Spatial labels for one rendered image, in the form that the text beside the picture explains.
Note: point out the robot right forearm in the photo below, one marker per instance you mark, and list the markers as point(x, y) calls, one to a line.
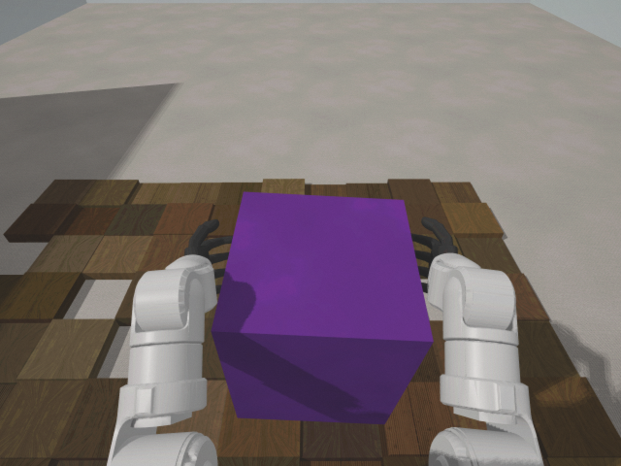
point(481, 377)

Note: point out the robot left hand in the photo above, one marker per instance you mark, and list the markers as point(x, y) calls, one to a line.
point(198, 247)

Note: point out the robot left forearm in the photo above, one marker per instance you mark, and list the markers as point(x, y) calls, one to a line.
point(165, 383)

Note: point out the left robot upper arm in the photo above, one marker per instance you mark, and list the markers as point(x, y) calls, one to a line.
point(170, 449)

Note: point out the right robot upper arm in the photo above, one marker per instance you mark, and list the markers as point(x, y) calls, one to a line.
point(457, 446)

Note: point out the carton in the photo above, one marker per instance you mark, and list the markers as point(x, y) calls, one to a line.
point(321, 314)

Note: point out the robot right hand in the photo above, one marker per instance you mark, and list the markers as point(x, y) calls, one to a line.
point(444, 244)

